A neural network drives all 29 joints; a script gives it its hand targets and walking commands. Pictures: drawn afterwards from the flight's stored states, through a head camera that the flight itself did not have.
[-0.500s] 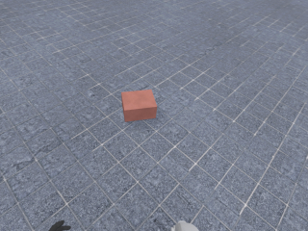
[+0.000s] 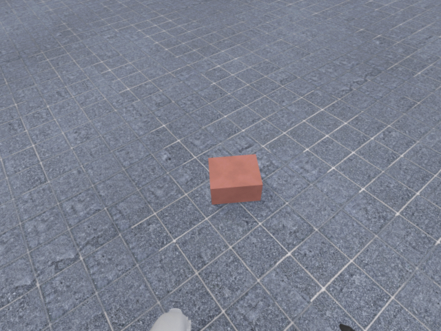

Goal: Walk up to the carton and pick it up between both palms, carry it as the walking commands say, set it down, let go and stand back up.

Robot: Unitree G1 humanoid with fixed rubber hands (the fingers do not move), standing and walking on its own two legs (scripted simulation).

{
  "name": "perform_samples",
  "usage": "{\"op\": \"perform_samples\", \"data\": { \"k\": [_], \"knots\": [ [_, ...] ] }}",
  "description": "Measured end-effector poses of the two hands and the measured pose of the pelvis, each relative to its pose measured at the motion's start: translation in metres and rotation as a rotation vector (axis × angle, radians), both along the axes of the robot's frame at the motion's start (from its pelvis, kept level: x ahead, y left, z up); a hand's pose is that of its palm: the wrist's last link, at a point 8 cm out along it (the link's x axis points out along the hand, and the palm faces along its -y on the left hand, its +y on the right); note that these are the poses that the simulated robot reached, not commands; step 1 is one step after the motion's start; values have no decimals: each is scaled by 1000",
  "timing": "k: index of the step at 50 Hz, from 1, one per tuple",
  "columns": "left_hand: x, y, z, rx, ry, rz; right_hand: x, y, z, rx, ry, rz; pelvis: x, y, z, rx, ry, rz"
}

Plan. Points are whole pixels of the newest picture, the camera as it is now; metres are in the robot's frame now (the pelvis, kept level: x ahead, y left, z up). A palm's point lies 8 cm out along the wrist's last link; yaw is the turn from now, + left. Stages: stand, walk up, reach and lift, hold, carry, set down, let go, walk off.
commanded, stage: walk up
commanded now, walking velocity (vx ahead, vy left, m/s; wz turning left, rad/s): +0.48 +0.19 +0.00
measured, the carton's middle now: (234, 179) +0.98 +0.04 -0.71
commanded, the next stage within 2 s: none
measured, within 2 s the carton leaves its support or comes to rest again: neither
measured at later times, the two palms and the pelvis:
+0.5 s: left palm (103, 241) +0.32 +0.32 -0.13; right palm out of the picture +0.13 -0.17 -0.11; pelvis +0.20 +0.08 +0.01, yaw +1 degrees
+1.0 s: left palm (124, 231) +0.34 +0.27 -0.11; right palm (332, 210) +0.46 -0.25 -0.15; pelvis +0.40 +0.01 +0.00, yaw +1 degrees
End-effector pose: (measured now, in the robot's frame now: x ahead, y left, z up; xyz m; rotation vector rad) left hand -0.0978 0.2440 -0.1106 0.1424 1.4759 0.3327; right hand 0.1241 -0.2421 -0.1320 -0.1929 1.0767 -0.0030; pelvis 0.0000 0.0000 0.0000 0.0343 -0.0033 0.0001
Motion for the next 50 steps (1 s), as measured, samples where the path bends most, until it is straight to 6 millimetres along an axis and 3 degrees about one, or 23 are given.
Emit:
{"op": "perform_samples", "data": {
  "k": [5,9,12,18,21,23,26,30,34,37,40,45,50],
  "knots": [
    [26,17,-15,-47,46,42,74,54,0,26,-53,58,43,31,-9,-23,17,5],
    [76,47,-46,-94,37,23,122,88,-6,-17,-105,69,81,61,-28,-40,25,7],
    [145,68,-52,-109,-48,-49,110,90,-2,-59,-64,8,102,74,-23,-53,11,-8],
    [304,92,-37,-102,-281,-203,37,67,19,-149,131,-175,147,85,-3,-77,-15,12],
    [365,91,-26,-105,-374,-231,9,67,24,-162,237,-228,168,85,2,-81,-25,24],
    [395,84,-21,-118,-401,-249,1,70,25,-153,282,-258,184,83,4,-81,-28,20],
    [432,70,-16,-140,-416,-271,5,76,23,-127,316,-288,207,78,6,-81,-28,21],
    [480,45,-15,-156,-437,-290,27,77,16,-86,347,-303,241,63,3,-67,-22,22],
    [528,18,-18,-144,-445,-317,62,62,0,-56,369,-308,281,41,-6,-44,-4,14],
    [561,4,-24,-91,-462,-325,93,41,-23,-36,409,-282,316,22,-22,-20,15,11],
    [556,3,-26,-38,-410,-290,147,20,-34,-30,380,-231,338,10,-24,-22,14,19],
    [490,20,-10,30,-209,-147,259,-7,-25,-46,238,-145,371,5,-7,0,0,22],
    [442,25,2,43,-59,-48,339,-3,-18,-34,155,-83,396,12,0,13,-10,15]
  ]
}}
